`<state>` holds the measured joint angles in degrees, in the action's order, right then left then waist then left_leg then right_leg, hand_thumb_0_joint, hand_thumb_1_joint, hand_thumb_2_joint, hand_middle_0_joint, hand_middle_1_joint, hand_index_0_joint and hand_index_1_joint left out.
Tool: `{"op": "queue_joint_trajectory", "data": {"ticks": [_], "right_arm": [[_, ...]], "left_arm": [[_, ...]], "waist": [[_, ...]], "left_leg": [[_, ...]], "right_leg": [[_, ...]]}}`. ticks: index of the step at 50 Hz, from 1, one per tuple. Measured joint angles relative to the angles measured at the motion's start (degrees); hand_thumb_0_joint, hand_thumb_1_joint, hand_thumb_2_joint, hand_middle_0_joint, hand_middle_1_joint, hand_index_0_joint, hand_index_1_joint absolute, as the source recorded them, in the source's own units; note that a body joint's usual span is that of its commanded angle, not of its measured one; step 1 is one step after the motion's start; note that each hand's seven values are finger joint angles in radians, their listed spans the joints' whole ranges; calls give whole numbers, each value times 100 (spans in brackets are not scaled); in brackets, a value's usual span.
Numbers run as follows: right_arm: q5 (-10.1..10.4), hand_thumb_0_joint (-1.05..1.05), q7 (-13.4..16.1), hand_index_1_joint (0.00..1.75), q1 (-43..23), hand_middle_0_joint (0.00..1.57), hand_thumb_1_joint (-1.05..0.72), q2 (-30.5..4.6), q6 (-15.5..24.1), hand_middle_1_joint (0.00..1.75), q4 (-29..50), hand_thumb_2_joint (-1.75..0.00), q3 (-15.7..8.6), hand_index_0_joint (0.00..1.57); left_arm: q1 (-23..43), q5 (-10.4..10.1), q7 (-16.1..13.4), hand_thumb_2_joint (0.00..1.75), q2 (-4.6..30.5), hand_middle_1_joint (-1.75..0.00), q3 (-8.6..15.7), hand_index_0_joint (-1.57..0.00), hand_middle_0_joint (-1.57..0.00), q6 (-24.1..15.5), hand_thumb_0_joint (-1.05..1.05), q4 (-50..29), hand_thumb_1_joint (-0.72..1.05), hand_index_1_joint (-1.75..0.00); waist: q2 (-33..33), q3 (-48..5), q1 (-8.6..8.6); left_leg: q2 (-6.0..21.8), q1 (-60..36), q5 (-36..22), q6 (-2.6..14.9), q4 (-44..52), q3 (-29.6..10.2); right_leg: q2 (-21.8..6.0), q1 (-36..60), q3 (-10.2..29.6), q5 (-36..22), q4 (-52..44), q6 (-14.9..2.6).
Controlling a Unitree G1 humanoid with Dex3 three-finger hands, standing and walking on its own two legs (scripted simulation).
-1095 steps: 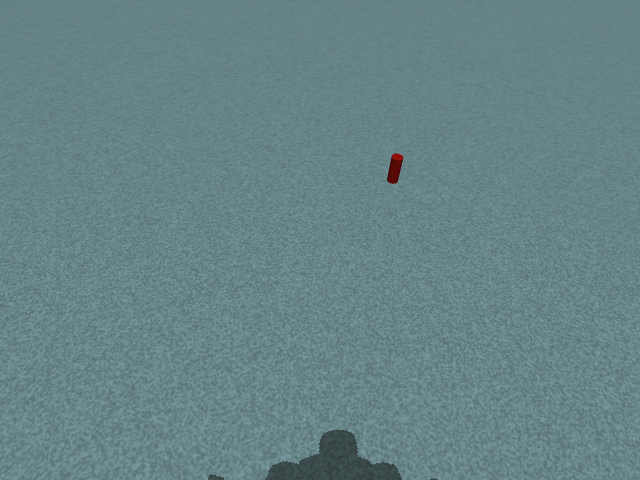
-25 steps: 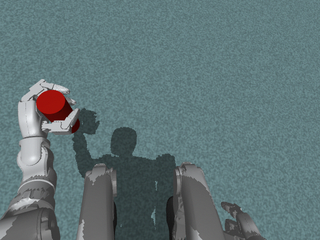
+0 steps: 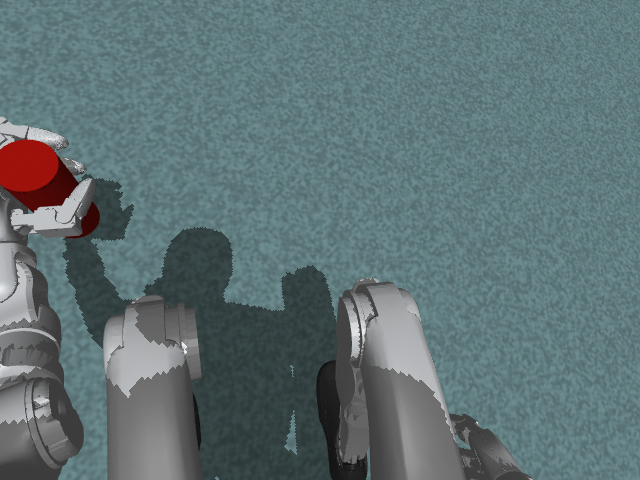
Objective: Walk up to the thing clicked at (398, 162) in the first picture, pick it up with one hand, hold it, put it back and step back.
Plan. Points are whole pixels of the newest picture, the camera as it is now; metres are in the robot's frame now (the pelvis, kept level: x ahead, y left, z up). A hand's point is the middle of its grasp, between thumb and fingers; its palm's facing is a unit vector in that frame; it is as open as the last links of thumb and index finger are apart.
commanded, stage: crouch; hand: left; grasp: from the side
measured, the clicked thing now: (54, 195) +0.45 +0.26 -0.08
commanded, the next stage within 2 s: lower in 0.48 s
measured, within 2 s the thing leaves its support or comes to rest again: rests again in 1.98 s
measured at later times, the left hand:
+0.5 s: hand (71, 202) +0.46 +0.26 -0.12, palm faces +0.23 -0.97 +0.00, open 7.7 cm
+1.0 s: hand (90, 213) +0.46 +0.26 -0.18, palm faces +0.25 -0.97 +0.02, open 7.7 cm
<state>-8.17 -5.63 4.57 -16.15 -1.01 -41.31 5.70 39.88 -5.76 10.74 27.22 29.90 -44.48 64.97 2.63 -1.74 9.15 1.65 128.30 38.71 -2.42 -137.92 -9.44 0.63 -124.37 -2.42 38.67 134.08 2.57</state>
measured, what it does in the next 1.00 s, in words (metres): stands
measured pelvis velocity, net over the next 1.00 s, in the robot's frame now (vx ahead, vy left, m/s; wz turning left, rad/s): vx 0.00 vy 0.02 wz -0.11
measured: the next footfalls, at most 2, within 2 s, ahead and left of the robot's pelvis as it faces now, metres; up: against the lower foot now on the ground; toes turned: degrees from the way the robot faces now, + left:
none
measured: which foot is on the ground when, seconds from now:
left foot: down 0.00-1.00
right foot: down 0.00-1.00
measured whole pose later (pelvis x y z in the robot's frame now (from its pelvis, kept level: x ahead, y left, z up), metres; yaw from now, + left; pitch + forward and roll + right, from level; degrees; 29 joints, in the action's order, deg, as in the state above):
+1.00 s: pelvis +0.00 +0.02 -0.04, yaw -6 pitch +19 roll -13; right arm -15.9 -8.2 -4.3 -19.9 -3.0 -35.5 20.3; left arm 39.2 -5.5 6.7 40.7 32.3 -55.1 75.9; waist 10.4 11.1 14.6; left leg 0.9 130.0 40.6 -2.0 -149.8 -17.7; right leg 3.2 -122.5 -8.1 38.0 139.5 4.0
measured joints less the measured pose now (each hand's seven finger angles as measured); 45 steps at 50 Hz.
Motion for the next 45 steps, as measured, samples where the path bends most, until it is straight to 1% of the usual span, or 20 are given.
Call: {"op": "queue_joint_trajectory", "data": {"ticks": [13, 21, 33, 38, 41, 45], "right_arm": [[-193, 1, -93, 30, -250, 20, -91, -141, -91, 30, 111, -90, 312, 21], [-307, 1, -141, 30, -395, 20, -91, -212, -147, 30, 200, -90, 467, 21], [-421, 1, -210, 30, -527, 20, -91, -236, -205, 30, 309, -90, 722, 21], [-498, 0, -242, 30, -640, 20, -92, -269, -237, 30, 394, -90, 930, 21], [-563, 0, -258, 30, -717, 20, -92, -287, -231, 30, 458, -90, 1069, 21], [-659, 0, -266, 30, -802, 20, -92, -321, -213, 30, 528, -90, 1256, 21]], "left_arm": [[-111, 5, 6, 114, 304, -106, 64, -87, -88, -124, 1, -16, -13, -107], [-158, -10, -46, 114, 444, -106, 118, -87, -88, -223, 1, 29, -13, -107], [-223, -28, -154, 114, 630, -106, 58, -87, -88, -383, 1, 100, -13, -107], [-161, -10, -291, 114, 800, -106, 66, -87, -88, -533, 1, 495, -14, -107], [-137, 37, -334, 114, 944, -105, 104, -87, -88, -663, 1, 693, -14, -106], [-101, 30, -360, 115, 1128, -105, 183, -87, -88, -864, 1, 905, -14, -106]], "waist": [[160, 360, 109], [242, 524, 158], [368, 739, 241], [445, 875, 326], [529, 987, 391], [650, 1124, 472]], "left_leg": [[-38, 198, 83, -40, -487, -241], [-47, 263, 134, -33, -722, -380], [-86, 265, 161, 0, -883, -503], [-90, 238, 138, 12, -948, -582], [-84, 222, 126, 18, -1002, -642], [-77, 201, 142, 26, -1091, -730]], "right_leg": [[63, -119, -150, 20, 338, 37], [113, -132, -237, 21, 465, 89], [127, -27, -331, 44, 510, 113], [155, 34, -391, -6, 509, 134], [185, 63, -435, -48, 513, 137], [225, 107, -496, -76, 528, 151]]}}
